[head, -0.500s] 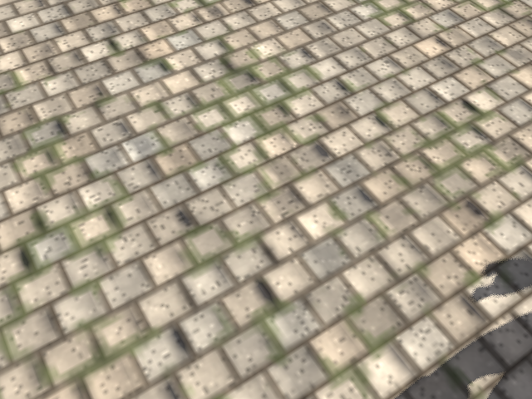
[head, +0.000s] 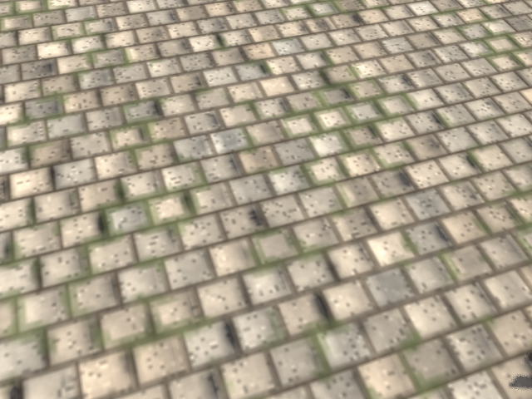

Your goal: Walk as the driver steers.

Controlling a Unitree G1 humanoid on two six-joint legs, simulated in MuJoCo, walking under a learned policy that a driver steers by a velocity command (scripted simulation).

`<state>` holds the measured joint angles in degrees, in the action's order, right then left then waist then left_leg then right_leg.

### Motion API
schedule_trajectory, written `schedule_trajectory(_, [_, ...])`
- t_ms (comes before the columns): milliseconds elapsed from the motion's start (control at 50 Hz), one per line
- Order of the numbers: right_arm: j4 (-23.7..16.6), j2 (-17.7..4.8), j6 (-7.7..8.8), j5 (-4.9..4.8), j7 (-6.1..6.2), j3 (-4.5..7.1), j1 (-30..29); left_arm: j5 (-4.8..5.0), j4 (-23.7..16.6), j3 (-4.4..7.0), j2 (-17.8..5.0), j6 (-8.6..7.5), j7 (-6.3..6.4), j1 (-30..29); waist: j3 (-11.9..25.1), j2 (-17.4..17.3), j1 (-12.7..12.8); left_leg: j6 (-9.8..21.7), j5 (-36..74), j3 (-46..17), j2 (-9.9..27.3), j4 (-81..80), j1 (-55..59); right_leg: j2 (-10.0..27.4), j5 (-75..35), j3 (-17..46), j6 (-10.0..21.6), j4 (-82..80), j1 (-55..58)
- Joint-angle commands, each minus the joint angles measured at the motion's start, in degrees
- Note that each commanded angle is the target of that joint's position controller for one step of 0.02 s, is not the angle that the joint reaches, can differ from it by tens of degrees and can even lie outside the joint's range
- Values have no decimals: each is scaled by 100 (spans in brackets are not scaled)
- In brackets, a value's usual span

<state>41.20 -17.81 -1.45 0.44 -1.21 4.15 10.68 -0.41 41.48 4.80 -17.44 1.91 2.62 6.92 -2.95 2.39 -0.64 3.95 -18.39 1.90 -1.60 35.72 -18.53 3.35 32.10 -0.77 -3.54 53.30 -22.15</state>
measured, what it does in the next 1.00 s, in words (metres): steps on the spot, turning left: right foot, then left foot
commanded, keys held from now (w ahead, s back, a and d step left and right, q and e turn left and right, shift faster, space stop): q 0.48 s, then no key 0.52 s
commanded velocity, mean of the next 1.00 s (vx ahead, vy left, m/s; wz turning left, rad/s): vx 0.00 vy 0.00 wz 0.39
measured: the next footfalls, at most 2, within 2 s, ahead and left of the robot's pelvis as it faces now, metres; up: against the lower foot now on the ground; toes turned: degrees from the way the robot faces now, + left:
right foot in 0.46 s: +0.09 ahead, -0.13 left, +0.00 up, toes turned +23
left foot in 0.80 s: -0.03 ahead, +0.11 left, +0.00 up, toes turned +21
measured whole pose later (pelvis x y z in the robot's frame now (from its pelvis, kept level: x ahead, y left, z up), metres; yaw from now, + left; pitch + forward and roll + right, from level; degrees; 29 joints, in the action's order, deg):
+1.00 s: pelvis -0.01 +0.01 +0.01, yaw +23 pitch -1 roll +0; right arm 39.8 -12.9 -0.8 1.1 0.2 1.0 10.3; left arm -0.9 46.5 1.8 -16.1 -0.3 0.9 11.2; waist -1.6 1.4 1.6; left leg 1.2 -16.8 -2.4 -1.8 28.7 -10.9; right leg 3.3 14.7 0.9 -3.8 26.7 -11.0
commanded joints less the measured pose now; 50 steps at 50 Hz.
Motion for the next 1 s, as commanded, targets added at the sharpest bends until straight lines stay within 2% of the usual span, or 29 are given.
schedule_trajectory(20, [-390,-1135,253,16,63,278,206,50,-509,154,-605,-115,51,-353,776,-781,-130,1295,3549,-2456,1853,-1490,1641,-166,114,596,29,1666,-1660])
schedule_trajectory(40, [-430,-983,229,-102,121,226,-35,13,-443,185,-663,-102,95,-328,663,-694,-56,1056,3269,-2270,1669,-1489,1568,-107,-296,632,15,1451,-1710])
schedule_trajectory(60, [-462,-914,193,-143,176,184,-137,3,-408,207,-677,-101,106,-257,678,-764,29,950,3273,-2096,1489,-1526,1357,-130,-595,632,-25,1355,-1438])
schedule_trajectory(100, [-520,-894,136,-110,239,174,-100,36,-357,186,-538,-126,67,-86,814,-829,77,929,3204,-1973,1316,-1574,1324,-288,-986,563,-103,1211,-1198])
schedule_trajectory(160, [-563,-943,89,-121,298,202,-19,50,-375,145,-425,-155,54,-192,773,-843,-4,918,2650,-2083,1228,-1613,1435,-367,-1197,586,-193,361,-1187])
schedule_trajectory(260, [-668,-1045,4,-100,314,255,-109,64,-399,132,-437,-229,-16,-306,588,-1068,-88,914,1405,-2529,1097,-1674,958,-466,-1255,674,-230,-736,-657])
schedule_trajectory(360, [-778,-1057,-65,-123,248,279,-267,112,-404,160,-525,-383,-132,-185,674,-1169,-94,887,1810,-3120,1039,-1433,921,-600,-1103,695,-92,-1586,-75])
schedule_trajectory(420, [-860,-988,-124,-222,268,262,-490,120,-286,195,-533,-465,-208,230,773,-1128,186,607,2042,-3220,773,-1059,831,-608,-1985,569,90,-3045,758])
schedule_trajectory(440, [-879,-856,-130,-232,290,226,-409,80,-246,247,-697,-468,-199,369,846,-928,193,346,1433,-3045,535,-777,471,-213,-2569,782,242,-3423,1348])
schedule_trajectory(460, [-860,-538,-120,-148,271,144,-54,-10,-327,303,-1053,-425,-159,346,1007,244,-54,-1,-353,-2249,-63,352,-175,957,-3287,1839,703,-3560,1940])
schedule_trajectory(480, [-1001,-768,-71,-195,268,230,-58,-209,-328,327,-1287,-386,-175,264,636,1351,-138,-331,-1962,-1238,-768,1505,-1259,1810,-4166,3017,1703,-3672,1666])
schedule_trajectory(500, [-893,-1164,-34,-94,273,353,102,-183,-443,254,-1000,-407,-169,102,618,880,-119,-560,-1854,-1267,-319,2643,-1320,2032,-4019,2998,2033,-3660,1409])
schedule_trajectory(520, [-754,-1250,-54,-122,264,412,142,-111,-495,158,-695,-404,-143,-143,525,565,-177,-654,-1459,-1252,-249,3044,-1273,1637,-3757,2405,1829,-3582,1270])
schedule_trajectory(540, [-614,-1072,-112,-116,285,391,228,-36,-516,117,-598,-386,-130,-286,437,409,-210,-765,-1152,-1199,-245,3239,-1287,1239,-3446,1916,1578,-3521,1255])
schedule_trajectory(560, [-594,-925,-153,-100,297,351,221,39,-500,86,-555,-377,-119,-289,370,427,-136,-851,-900,-1197,-270,3390,-1420,1106,-3528,1715,1529,-3484,1332])
schedule_trajectory(600, [-663,-646,-156,-143,274,251,64,27,-422,56,-571,-333,-99,-102,365,526,-13,-945,-715,-979,-282,3075,-1316,891,-3928,1297,1565,-3468,1401])
schedule_trajectory(640, [-761,-492,-128,-146,271,170,-153,-1,-362,57,-597,-295,-87,71,511,668,132,-993,-717,-835,-151,2293,-1201,899,-4099,1193,1624,-3377,1770])
schedule_trajectory(680, [-807,-327,-117,-97,242,74,-243,13,-349,68,-677,-257,-107,12,637,792,175,-980,-828,-597,61,1341,-610,904,-4167,1060,1615,-3297,1722])
schedule_trajectory(720, [-811,-342,-107,-112,214,49,-278,48,-295,96,-821,-212,-147,106,656,914,266,-943,-761,-320,89,556,-124,967,-4286,1095,1645,-3248,1601])
schedule_trajectory(760, [-659,-383,-99,-120,192,74,15,125,-237,63,-821,-185,-172,103,639,821,119,-810,78,-152,24,-636,453,923,-4227,1084,1547,-3052,1466])
schedule_trajectory(780, [-559,-374,-90,-92,182,72,195,169,-178,19,-732,-195,-179,164,596,712,10,-664,804,-112,-17,-1519,932,841,-4060,1020,1368,-2957,1267])
schedule_trajectory(800, [-590,-540,-87,-50,204,81,206,135,-69,-42,-600,-258,-200,444,666,440,56,-486,1504,-511,239,-1784,1572,726,-3594,939,992,-2882,884])
schedule_trajectory(820, [-653,-917,-93,-2,265,128,352,-90,-102,-142,-346,-333,-243,555,999,-557,197,-211,3097,-1551,1179,-1598,2242,308,-2470,484,522,-2162,407])
schedule_trajectory(840, [-596,-797,-70,99,231,55,-63,-109,-157,-212,-96,-368,-229,572,889,-1505,452,448,2817,-1794,1598,-1427,1268,33,-1134,217,211,-2550,619])
schedule_trajectory(860, [-729,-418,-2,85,171,-25,-397,-128,-105,-179,-379,-348,-194,305,677,-1089,291,496,1876,-1626,1267,-1504,953,53,-1545,213,40,-2629,967])
schedule_trajectory(880, [-639,-287,51,121,148,-65,-336,-116,-80,-159,-442,-346,-197,152,613,-998,218,252,1277,-1424,979,-1492,949,7,-1997,189,9,-2708,997])
schedule_trajectory(900, [-591,-432,86,128,148,-32,-219,-87,-4,-143,-489,-329,-170,138,526,-939,134,96,1023,-1306,796,-1510,876,-20,-2180,141,-4,-2662,1040])
schedule_trajectory(920, [-550,-466,127,98,144,-37,-195,-80,22,-128,-541,-296,-150,188,365,-944,134,35,1085,-1331,788,-1536,784,10,-2311,188,-17,-2708,1003])
schedule_trajectory(1000, [-431,-336,164,60,180,-98,-44,-37,249,-148,-472,-304,-140,344,291,-696,137,-34,1382,-1209,679,-1432,781,44,-2499,204,-14,-2837,1108])
Velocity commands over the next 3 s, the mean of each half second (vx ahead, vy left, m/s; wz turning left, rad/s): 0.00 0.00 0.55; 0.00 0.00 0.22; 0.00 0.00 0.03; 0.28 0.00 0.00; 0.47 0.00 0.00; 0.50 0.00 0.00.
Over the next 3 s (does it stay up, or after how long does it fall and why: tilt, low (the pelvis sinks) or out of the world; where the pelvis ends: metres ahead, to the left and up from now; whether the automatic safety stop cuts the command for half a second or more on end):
stays up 0.66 0.19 0.02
